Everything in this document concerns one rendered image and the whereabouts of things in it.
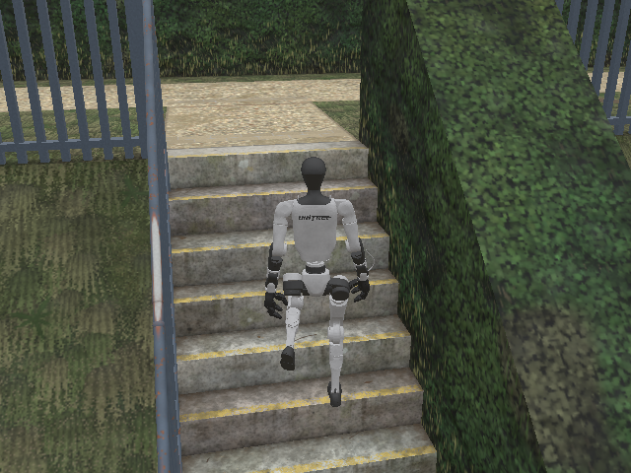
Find stairs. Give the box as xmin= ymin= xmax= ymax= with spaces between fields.
xmin=168 ymin=149 xmax=437 ymax=473

